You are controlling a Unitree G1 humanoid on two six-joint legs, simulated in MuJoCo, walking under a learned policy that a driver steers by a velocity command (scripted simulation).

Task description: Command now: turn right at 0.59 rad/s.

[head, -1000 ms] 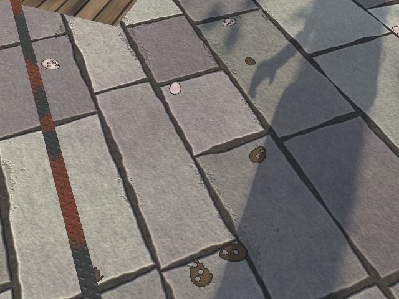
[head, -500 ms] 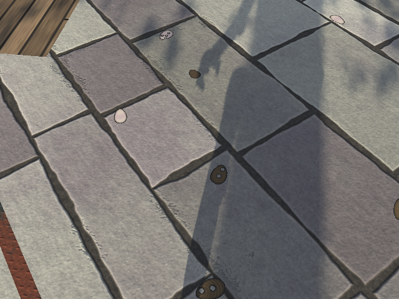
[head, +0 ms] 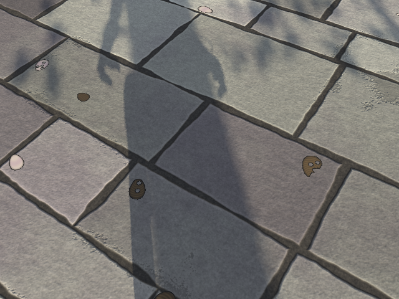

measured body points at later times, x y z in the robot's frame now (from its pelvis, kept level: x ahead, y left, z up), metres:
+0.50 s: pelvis +0.00 +0.01 +0.01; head +0.03 +0.02 +0.45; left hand +0.25 +0.24 -0.09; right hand +0.08 -0.30 -0.08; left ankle +0.05 +0.12 -0.73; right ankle -0.02 -0.11 -0.70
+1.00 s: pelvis -0.01 -0.02 +0.01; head -0.01 -0.03 +0.46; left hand +0.20 +0.17 -0.10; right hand +0.01 -0.30 -0.11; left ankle +0.05 +0.12 -0.73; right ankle -0.07 -0.12 -0.73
